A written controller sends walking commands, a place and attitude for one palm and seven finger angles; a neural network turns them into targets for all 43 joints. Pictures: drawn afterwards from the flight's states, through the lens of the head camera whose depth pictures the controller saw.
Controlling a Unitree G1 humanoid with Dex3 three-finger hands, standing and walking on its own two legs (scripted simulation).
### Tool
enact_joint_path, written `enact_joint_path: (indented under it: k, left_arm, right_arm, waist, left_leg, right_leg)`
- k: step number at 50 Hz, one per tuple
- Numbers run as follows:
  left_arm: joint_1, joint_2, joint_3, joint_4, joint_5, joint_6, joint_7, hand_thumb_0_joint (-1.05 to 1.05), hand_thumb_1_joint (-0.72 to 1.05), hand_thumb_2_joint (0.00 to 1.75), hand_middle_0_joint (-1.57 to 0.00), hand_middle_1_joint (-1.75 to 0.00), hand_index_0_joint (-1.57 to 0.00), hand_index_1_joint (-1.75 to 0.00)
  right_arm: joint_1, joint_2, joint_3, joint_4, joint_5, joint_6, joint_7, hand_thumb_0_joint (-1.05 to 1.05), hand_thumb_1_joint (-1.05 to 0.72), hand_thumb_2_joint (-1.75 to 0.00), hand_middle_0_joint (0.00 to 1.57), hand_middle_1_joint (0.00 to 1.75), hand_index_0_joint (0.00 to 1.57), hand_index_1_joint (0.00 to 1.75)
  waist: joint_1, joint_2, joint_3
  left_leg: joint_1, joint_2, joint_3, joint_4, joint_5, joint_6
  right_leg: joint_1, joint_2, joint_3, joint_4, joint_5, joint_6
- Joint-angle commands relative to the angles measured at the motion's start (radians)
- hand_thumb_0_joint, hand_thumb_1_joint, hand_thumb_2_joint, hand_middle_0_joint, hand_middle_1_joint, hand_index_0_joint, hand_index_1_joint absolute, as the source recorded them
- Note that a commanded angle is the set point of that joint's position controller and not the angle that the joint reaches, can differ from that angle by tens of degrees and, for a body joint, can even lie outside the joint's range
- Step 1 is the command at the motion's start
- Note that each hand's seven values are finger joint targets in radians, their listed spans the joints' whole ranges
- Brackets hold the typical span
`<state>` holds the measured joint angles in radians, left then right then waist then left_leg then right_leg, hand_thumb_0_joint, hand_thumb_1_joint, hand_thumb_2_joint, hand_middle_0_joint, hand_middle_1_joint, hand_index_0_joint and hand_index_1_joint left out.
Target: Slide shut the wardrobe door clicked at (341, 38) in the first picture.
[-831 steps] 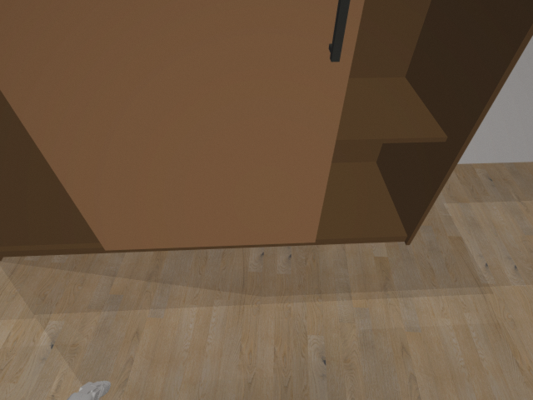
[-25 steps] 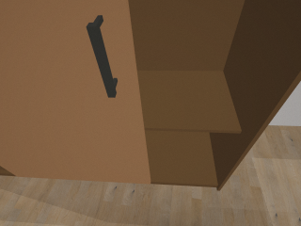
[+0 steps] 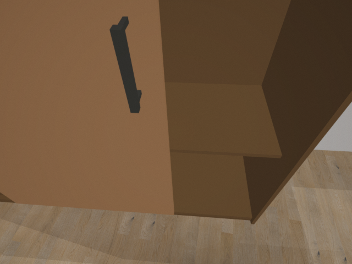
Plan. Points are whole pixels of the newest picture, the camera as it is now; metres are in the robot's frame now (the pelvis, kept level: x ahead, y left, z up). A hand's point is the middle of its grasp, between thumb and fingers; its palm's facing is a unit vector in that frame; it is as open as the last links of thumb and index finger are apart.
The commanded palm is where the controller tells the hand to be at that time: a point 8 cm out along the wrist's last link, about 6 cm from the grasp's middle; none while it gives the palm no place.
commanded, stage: look again from close up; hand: left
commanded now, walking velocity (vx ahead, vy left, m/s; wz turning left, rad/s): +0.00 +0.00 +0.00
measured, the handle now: (130, 69) +0.45 +0.12 +0.22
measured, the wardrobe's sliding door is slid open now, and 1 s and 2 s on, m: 0.43 0.43 0.43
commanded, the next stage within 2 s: raise the hand with hooked fingers in 0.24 s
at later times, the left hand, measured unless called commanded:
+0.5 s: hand (88, 246) +0.17 +0.21 -0.04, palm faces +0.27 -0.94 -0.18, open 7.4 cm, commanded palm +0.10 +0.25 -0.04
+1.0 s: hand (55, 228) +0.17 +0.23 +0.07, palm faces +0.04 -0.99 -0.15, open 10.1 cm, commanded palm +0.13 +0.29 +0.06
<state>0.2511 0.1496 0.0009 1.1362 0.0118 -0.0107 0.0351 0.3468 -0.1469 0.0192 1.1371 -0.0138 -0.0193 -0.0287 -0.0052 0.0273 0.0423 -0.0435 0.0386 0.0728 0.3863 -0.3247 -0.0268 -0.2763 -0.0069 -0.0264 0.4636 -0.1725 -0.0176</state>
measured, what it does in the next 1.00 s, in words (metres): stands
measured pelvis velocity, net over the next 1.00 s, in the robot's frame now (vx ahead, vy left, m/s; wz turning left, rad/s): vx -0.02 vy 0.03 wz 0.11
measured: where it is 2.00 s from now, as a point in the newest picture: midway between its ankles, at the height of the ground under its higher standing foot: outside the picture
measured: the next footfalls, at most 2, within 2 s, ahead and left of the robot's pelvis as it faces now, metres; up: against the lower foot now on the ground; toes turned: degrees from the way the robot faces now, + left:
none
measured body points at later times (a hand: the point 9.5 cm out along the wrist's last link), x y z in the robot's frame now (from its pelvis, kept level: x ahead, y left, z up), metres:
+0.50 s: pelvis -0.01 +0.01 -0.01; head -0.02 -0.01 +0.44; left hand +0.15 +0.26 -0.02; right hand +0.05 -0.23 -0.14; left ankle -0.07 +0.13 -0.74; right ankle +0.05 -0.11 -0.74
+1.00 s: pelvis -0.02 +0.03 -0.04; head -0.01 +0.04 +0.41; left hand +0.16 +0.29 +0.08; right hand +0.20 -0.15 -0.09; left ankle -0.07 +0.13 -0.74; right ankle +0.05 -0.11 -0.74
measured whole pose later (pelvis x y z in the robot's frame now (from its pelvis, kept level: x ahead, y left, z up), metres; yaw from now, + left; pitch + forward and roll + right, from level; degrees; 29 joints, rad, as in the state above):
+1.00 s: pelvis -0.02 +0.03 -0.04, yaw +6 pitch +3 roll -2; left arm 0.32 0.27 0.15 -0.14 -0.23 -0.37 -0.31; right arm 0.22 -0.21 0.07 0.58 0.03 -0.32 -0.05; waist 0.06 0.04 -0.03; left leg -0.39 0.01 -0.04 0.86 -0.52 0.01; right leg -0.50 -0.07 -0.12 0.76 -0.30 0.02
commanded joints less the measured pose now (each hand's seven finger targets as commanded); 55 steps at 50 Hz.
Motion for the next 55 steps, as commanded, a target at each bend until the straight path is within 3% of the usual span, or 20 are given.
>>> enact_joint_path:
  k: [1, 16, 17, 18, 19, 20, 21, 22, 24, 26, 28, 30, 33, 37, 40, 43, 47, 49, 52, 55]
  left_arm:
    - [0.049, 0.113, 0.017, -0.036, -0.004, -0.019, 0.003, 0.00, 0.90, 0.90, -0.20, -0.30, -0.20, -0.30]
    - [0.063, 0.096, 0.016, -0.033, -0.002, -0.018, 0.006, 0.00, 0.90, 0.90, -0.20, -0.30, -0.20, -0.30]
    - [0.165, 0.127, 0.018, 0.009, 0.000, -0.028, 0.043, 0.00, 0.90, 0.90, -0.20, -0.30, -0.20, -0.30]
    - [-0.618, 0.357, 0.128, -1.488, -0.211, -0.256, 0.012, 0.00, 0.88, 0.89, -0.20, -0.32, -0.20, -0.32]
    - [-0.446, 0.427, 0.199, -1.479, -0.165, -0.226, 0.062, 0.00, 0.85, 0.88, -0.20, -0.33, -0.20, -0.33]
    - [-0.172, 0.215, 0.068, -1.260, -0.134, -0.147, 0.095, 0.00, 0.83, 0.87, -0.21, -0.34, -0.21, -0.34]
    - [0.122, 0.015, -0.011, -1.001, -0.154, -0.044, 0.105, 0.00, 0.81, 0.86, -0.21, -0.36, -0.21, -0.36]
    - [0.021, 0.036, 0.007, -1.202, -0.200, -0.055, 0.083, 0.00, 0.78, 0.85, -0.21, -0.37, -0.21, -0.37]
    - [0.014, 0.148, 0.107, -1.249, -0.179, -0.149, 0.039, 0.00, 0.74, 0.83, -0.21, -0.40, -0.21, -0.40]
    - [0.248, 0.082, 0.135, -1.092, -0.205, -0.234, -0.049, 0.00, 0.69, 0.81, -0.22, -0.43, -0.22, -0.43]
    - [0.408, 0.037, 0.146, -1.006, -0.255, -0.353, -0.177, 0.00, 0.64, 0.79, -0.22, -0.47, -0.22, -0.47]
    - [0.418, 0.088, 0.189, -1.031, -0.276, -0.451, -0.322, 0.00, 0.60, 0.77, -0.22, -0.50, -0.22, -0.50]
    - [0.350, 0.208, 0.247, -1.130, -0.253, -0.418, -0.413, 0.00, 0.53, 0.74, -0.23, -0.54, -0.23, -0.54]
    - [0.140, 0.210, 0.283, -1.455, -0.319, -0.394, -0.350, 0.00, 0.43, 0.70, -0.23, -0.60, -0.23, -0.60]
    - [-0.018, 0.224, 0.258, -1.660, -0.293, -0.472, -0.266, 0.00, 0.36, 0.67, -0.24, -0.64, -0.24, -0.64]
    - [-0.081, 0.186, 0.144, -1.659, -0.253, -0.528, -0.273, 0.00, 0.29, 0.64, -0.24, -0.69, -0.24, -0.69]
    - [-0.139, 0.233, 0.120, -1.492, -0.239, -0.421, -0.366, 0.00, 0.20, 0.60, -0.25, -0.75, -0.25, -0.75]
    - [-0.071, 0.290, 0.212, -1.304, -0.238, -0.293, -0.399, 0.00, 0.15, 0.58, -0.25, -0.78, -0.25, -0.78]
    - [-0.002, 0.333, 0.337, -1.307, -0.293, -0.132, -0.426, 0.00, 0.08, 0.55, -0.26, -0.82, -0.26, -0.82]
    - [0.018, 0.372, 0.474, -1.422, -0.387, -0.071, -0.408, 0.00, 0.01, 0.52, -0.26, -0.87, -0.26, -0.87]
  right_arm:
    - [0.110, -0.077, -0.016, -0.003, 0.003, -0.014, -0.006, 0.00, -0.90, -0.90, 0.20, 0.30, 0.20, 0.30]
    - [0.123, -0.064, -0.016, 0.003, 0.004, -0.017, -0.010, 0.00, -0.90, -0.90, 0.20, 0.30, 0.20, 0.30]
    - [-0.027, -0.118, -0.037, -0.074, 0.007, -0.025, 0.001, 0.00, -0.90, -0.90, 0.20, 0.30, 0.20, 0.30]
    - [-0.062, -0.286, -0.051, -0.445, 0.070, -0.196, -0.056, 0.00, -0.90, -0.90, 0.20, 0.30, 0.20, 0.30]
    - [-0.171, -0.212, -0.025, -0.400, 0.072, -0.291, -0.085, 0.00, -0.90, -0.90, 0.20, 0.30, 0.20, 0.30]
    - [-0.131, -0.210, -0.046, -0.373, 0.044, -0.333, -0.084, 0.00, -0.90, -0.90, 0.20, 0.30, 0.20, 0.30]
    - [-0.116, -0.143, -0.039, -0.349, 0.068, -0.340, -0.077, 0.00, -0.90, -0.90, 0.20, 0.30, 0.20, 0.30]
    - [-0.130, -0.189, -0.041, -0.416, 0.077, -0.357, -0.072, 0.00, -0.90, -0.90, 0.20, 0.30, 0.20, 0.30]
    - [-0.142, -0.218, -0.068, -0.490, 0.052, -0.392, -0.071, 0.00, -0.90, -0.90, 0.20, 0.30, 0.20, 0.30]
    - [-0.153, -0.200, -0.084, -0.536, 0.042, -0.407, -0.049, 0.00, -0.90, -0.90, 0.20, 0.30, 0.20, 0.30]
    - [-0.180, -0.205, -0.095, -0.590, 0.046, -0.392, -0.015, 0.00, -0.90, -0.90, 0.20, 0.30, 0.20, 0.30]
    - [-0.201, -0.239, -0.111, -0.669, 0.055, -0.370, 0.029, 0.00, -0.90, -0.90, 0.20, 0.30, 0.20, 0.30]
    - [-0.248, -0.245, -0.111, -0.772, 0.074, -0.336, 0.026, 0.00, -0.90, -0.90, 0.20, 0.30, 0.20, 0.30]
    - [-0.204, -0.216, -0.095, -0.833, 0.068, -0.310, -0.007, 0.00, -0.90, -0.90, 0.20, 0.30, 0.20, 0.30]
    - [-0.119, -0.204, -0.077, -0.787, 0.038, -0.324, -0.021, 0.00, -0.90, -0.90, 0.20, 0.30, 0.20, 0.30]
    - [-0.105, -0.216, -0.058, -0.723, 0.036, -0.355, -0.022, 0.00, -0.90, -0.90, 0.20, 0.30, 0.20, 0.30]
    - [-0.135, -0.237, -0.035, -0.696, 0.061, -0.380, -0.043, 0.00, -0.90, -0.90, 0.20, 0.30, 0.20, 0.30]
    - [-0.155, -0.248, -0.034, -0.687, 0.074, -0.371, -0.054, 0.00, -0.90, -0.90, 0.20, 0.30, 0.20, 0.30]
    - [-0.214, -0.238, -0.023, -0.731, 0.079, -0.350, -0.057, 0.00, -0.90, -0.90, 0.20, 0.30, 0.20, 0.30]
    - [-0.232, -0.211, 0.001, -0.752, 0.075, -0.344, -0.051, 0.00, -0.90, -0.90, 0.20, 0.30, 0.20, 0.30]
  waist:
    - [-0.003, -0.020, 0.023]
    - [-0.002, -0.024, 0.040]
    - [0.051, -0.112, 0.047]
    - [-0.058, 0.077, -0.450]
    - [-0.011, 0.236, -0.362]
    - [-0.005, 0.279, -0.330]
    - [-0.009, 0.109, -0.147]
    - [-0.011, 0.013, -0.074]
    - [-0.034, -0.166, -0.065]
    - [0.029, -0.314, -0.017]
    - [0.046, -0.365, 0.006]
    - [0.052, -0.168, -0.056]
    - [0.062, -0.086, -0.116]
    - [0.038, 0.006, -0.233]
    - [0.004, 0.144, -0.297]
    - [-0.044, 0.205, -0.256]
    - [-0.065, 0.097, -0.159]
    - [-0.030, 0.012, -0.110]
    - [0.044, -0.069, -0.224]
    - [0.090, -0.052, -0.314]
  left_leg:
    - [-0.150, 0.064, -0.057, -0.087, 0.101, 0.039]
    - [-0.155, 0.067, -0.060, -0.091, 0.130, 0.043]
    - [-0.237, 0.098, 0.003, 0.105, 0.213, 0.025]
    - [-0.052, -0.041, -0.048, -0.018, 0.253, 0.040]
    - [-0.040, -0.042, 0.025, -0.005, 0.258, 0.041]
    - [-0.137, -0.040, -0.009, -0.023, 0.236, 0.029]
    - [-0.223, -0.018, -0.044, -0.025, 0.203, 0.016]
    - [-0.253, -0.018, -0.084, -0.018, 0.156, 0.023]
    - [-0.304, -0.040, -0.066, 0.063, 0.066, 0.041]
    - [-0.431, -0.047, -0.058, 0.128, 0.016, 0.041]
    - [-0.537, -0.056, -0.040, 0.202, -0.031, 0.025]
    - [-0.516, -0.075, -0.020, 0.261, -0.007, 0.012]
    - [-0.561, -0.087, 0.004, 0.290, -0.007, 0.029]
    - [-0.512, -0.079, -0.020, 0.298, 0.012, 0.040]
    - [-0.394, -0.056, -0.073, 0.308, 0.169, 0.032]
    - [-0.331, -0.036, -0.100, 0.315, 0.249, 0.022]
    - [-0.384, -0.023, -0.138, 0.260, 0.084, 0.035]
    - [-0.438, -0.024, -0.145, 0.211, 0.019, 0.037]
    - [-0.437, -0.033, -0.125, 0.173, 0.101, 0.034]
    - [-0.378, -0.037, -0.120, 0.147, 0.283, 0.004]
  right_leg:
    - [0.097, -0.089, 0.112, -0.072, 0.107, -0.031]
    - [0.095, -0.085, 0.106, -0.051, 0.158, -0.031]
    - [0.140, -0.141, 0.096, 0.035, 0.560, -0.011]
    - [0.265, -0.057, 0.114, 0.030, 0.304, -0.007]
    - [0.214, -0.004, 0.099, 0.064, 0.144, -0.029]
    - [0.179, -0.017, 0.024, 0.061, 0.030, -0.038]
    - [0.099, -0.020, -0.008, 0.018, 0.013, -0.016]
    - [0.073, -0.029, -0.005, 0.006, -0.019, 0.003]
    - [-0.005, -0.036, -0.007, -0.020, -0.181, 0.017]
    - [-0.061, -0.033, -0.008, 0.013, -0.288, 0.021]
    - [-0.095, -0.040, 0.006, 0.061, -0.328, 0.013]
    - [-0.074, -0.050, 0.028, 0.115, -0.240, -0.021]
    - [-0.086, -0.048, 0.040, 0.162, -0.175, -0.021]
    - [-0.084, -0.026, 0.019, 0.192, -0.160, -0.001]
    - [-0.093, 0.004, -0.027, 0.271, 0.032, -0.010]
    - [-0.153, 0.005, -0.051, 0.274, 0.066, -0.008]
    - [-0.132, 0.001, -0.051, 0.207, -0.047, -0.001]
    - [-0.090, 0.004, -0.058, 0.173, -0.108, -0.001]
    - [0.032, -0.011, -0.070, 0.164, -0.028, 0.005]
    - [0.153, -0.005, -0.088, 0.172, 0.124, -0.001]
